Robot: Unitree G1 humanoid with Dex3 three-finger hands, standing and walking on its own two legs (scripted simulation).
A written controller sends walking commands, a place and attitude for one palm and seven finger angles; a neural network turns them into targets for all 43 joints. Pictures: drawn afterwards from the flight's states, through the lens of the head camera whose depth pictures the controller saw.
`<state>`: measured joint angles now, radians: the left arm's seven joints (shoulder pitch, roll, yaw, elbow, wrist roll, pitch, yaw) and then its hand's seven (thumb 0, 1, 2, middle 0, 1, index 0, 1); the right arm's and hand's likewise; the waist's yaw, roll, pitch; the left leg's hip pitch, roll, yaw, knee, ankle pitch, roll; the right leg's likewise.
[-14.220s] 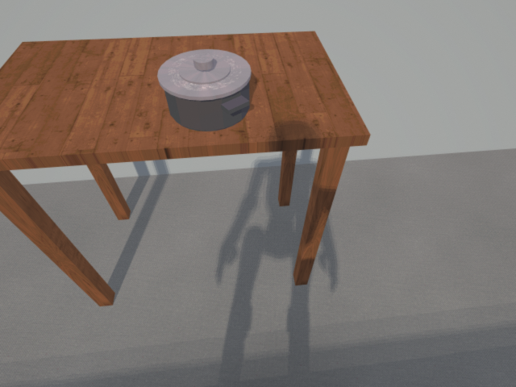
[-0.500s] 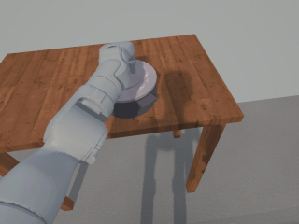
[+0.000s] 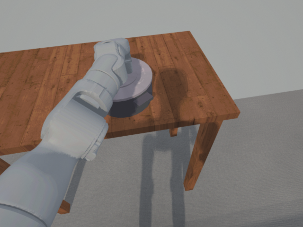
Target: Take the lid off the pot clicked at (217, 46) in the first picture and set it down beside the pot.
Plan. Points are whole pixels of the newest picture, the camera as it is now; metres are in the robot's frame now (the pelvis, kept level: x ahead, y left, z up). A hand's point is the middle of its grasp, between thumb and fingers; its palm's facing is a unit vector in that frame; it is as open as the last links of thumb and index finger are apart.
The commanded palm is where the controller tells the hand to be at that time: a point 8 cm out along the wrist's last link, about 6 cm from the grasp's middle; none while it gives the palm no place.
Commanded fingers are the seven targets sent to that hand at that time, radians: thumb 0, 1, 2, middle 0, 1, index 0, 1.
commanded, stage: lift the lid straight up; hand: left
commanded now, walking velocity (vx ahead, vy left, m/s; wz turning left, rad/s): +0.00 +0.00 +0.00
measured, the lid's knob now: (118, 70) +0.51 +0.06 +0.15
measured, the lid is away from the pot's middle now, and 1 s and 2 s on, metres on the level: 0.00 0.00 0.01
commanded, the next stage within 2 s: move the lid sideways beside the pot in 1.96 s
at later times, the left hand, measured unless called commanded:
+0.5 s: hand (111, 64) +0.48 +0.07 +0.20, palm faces -0.33 -0.10 -0.94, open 6.2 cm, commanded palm +0.48 +0.06 +0.26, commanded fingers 0.00 0.69 1.01 -0.76 -1.14 -0.96 -1.12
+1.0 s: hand (113, 50) +0.48 +0.05 +0.24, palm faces -0.29 -0.13 -0.95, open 6.1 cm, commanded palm +0.48 +0.06 +0.30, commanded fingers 0.00 0.69 1.01 -0.76 -1.14 -0.96 -1.12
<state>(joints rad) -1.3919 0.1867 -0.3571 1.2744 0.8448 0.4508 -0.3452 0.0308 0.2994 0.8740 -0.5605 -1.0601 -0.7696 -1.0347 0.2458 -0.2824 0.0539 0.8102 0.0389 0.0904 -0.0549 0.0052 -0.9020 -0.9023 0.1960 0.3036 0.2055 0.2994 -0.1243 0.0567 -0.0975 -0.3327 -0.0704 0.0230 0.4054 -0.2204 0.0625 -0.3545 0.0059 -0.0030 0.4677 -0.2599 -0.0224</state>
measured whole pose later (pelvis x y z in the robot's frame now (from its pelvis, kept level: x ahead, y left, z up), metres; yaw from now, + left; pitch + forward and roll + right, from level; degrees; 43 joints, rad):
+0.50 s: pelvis +0.01 +0.00 +0.00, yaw +1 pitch +8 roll +1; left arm -1.37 0.21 -0.34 1.21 0.84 0.41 -0.37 0.04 0.30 0.86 -0.57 -1.05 -0.80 -1.03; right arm 0.22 -0.27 0.04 0.80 0.04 0.02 -0.04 0.01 -0.90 -0.90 0.20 0.30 0.21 0.30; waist -0.08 0.07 -0.11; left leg -0.30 -0.08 0.01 0.39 -0.22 0.06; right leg -0.33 0.00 -0.01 0.46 -0.27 -0.02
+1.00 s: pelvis +0.00 +0.00 +0.00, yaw +1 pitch +7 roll +1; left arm -1.49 0.21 -0.32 1.23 0.86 0.45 -0.41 0.05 0.31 0.86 -0.56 -1.04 -0.82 -1.04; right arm 0.20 -0.27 0.06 0.80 0.03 0.03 -0.05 0.01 -0.90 -0.90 0.20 0.30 0.21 0.30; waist -0.10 0.07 -0.09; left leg -0.30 -0.08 0.01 0.38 -0.20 0.06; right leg -0.33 0.00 -0.02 0.46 -0.26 -0.02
